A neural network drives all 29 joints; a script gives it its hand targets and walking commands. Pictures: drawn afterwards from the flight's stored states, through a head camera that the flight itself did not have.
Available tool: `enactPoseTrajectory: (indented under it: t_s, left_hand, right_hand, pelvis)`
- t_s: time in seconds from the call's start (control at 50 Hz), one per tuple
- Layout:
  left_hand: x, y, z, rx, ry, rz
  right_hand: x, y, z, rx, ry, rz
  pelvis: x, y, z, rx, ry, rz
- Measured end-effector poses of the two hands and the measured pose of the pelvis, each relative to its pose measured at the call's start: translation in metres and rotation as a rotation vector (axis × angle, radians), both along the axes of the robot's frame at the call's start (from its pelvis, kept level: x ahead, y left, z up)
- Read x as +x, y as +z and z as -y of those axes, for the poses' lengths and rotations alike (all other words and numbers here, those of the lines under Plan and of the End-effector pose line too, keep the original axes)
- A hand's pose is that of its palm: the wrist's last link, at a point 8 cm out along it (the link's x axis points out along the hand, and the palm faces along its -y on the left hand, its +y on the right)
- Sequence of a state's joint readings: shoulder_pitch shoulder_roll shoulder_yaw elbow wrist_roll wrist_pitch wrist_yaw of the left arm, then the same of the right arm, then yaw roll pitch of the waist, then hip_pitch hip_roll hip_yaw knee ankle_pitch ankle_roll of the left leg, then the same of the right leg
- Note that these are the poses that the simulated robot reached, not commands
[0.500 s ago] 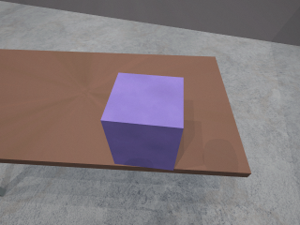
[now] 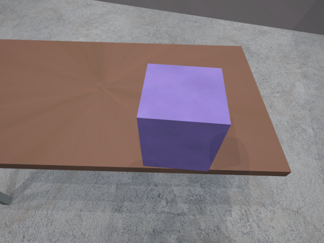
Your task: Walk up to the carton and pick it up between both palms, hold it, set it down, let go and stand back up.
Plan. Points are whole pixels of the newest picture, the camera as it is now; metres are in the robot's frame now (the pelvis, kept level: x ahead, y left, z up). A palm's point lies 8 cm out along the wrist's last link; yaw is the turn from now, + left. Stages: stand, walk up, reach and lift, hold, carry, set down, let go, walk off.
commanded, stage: walk up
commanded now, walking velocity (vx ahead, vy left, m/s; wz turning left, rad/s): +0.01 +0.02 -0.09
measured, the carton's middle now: (179, 120) +0.45 -0.02 +0.00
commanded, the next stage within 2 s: stand in 0.88 s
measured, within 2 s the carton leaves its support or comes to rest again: neither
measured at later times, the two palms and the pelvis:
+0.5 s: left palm out of the picture -0.01 +0.26 -0.14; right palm out of the picture -0.05 -0.14 -0.13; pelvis +0.00 +0.05 +0.01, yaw -1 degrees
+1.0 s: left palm out of the picture -0.08 +0.24 -0.14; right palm out of the picture -0.06 -0.14 -0.13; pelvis -0.02 +0.06 +0.01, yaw +0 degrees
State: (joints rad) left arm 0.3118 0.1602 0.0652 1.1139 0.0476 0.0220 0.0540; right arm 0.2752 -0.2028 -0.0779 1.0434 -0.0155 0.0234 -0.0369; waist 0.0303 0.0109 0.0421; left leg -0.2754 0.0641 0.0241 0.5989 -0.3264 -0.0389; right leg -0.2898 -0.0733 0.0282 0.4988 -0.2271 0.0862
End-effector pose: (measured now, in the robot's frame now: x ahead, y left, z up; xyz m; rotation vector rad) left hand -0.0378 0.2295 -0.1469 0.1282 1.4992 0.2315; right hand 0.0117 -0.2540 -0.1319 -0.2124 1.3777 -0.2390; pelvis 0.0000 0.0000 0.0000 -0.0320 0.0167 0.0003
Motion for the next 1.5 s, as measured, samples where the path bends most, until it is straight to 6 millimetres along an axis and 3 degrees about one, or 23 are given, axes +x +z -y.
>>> enactPoseTrajectory:
  t_s: [0.08,0.18,0.4,0.74,0.94,1.08,1.5]
  left_hand:
    - [0.025,-0.003,-0.027,-0.019,-0.030,0.038]
    - [0.052,0.001,-0.037,-0.059,-0.049,0.096]
    - [0.049,0.002,-0.031,-0.058,-0.077,0.084]
    - [-0.014,0.007,-0.010,-0.112,-0.063,-0.007]
    - [-0.035,0.008,-0.010,-0.119,-0.042,-0.039]
    - [-0.041,0.009,-0.013,-0.118,-0.034,-0.051]
    - [-0.030,0.008,-0.022,-0.107,-0.032,-0.041]
  right_hand:
    - [-0.019,0.013,-0.038,0.015,-0.034,0.009]
    - [-0.035,0.023,-0.078,0.050,-0.048,-0.011]
    - [-0.056,-0.001,-0.113,0.139,-0.064,-0.051]
    - [-0.060,-0.001,-0.109,0.142,-0.049,-0.053]
    - [-0.073,0.000,-0.114,0.146,-0.047,-0.090]
    - [-0.074,-0.002,-0.119,0.151,-0.039,-0.092]
    - [-0.069,-0.003,-0.126,0.152,-0.044,-0.081]
  pelvis:
    - [0.001,0.007,-0.019,-0.008,-0.008,0.001]
    - [0.003,0.017,-0.034,-0.012,-0.021,-0.008]
    - [-0.002,0.009,-0.048,0.032,-0.028,0.015]
    - [-0.013,0.014,-0.052,0.025,-0.009,0.051]
    - [-0.016,0.014,-0.056,0.028,-0.004,0.052]
    - [-0.017,0.014,-0.059,0.030,-0.003,0.051]
    - [-0.010,0.013,-0.066,0.037,0.000,0.040]
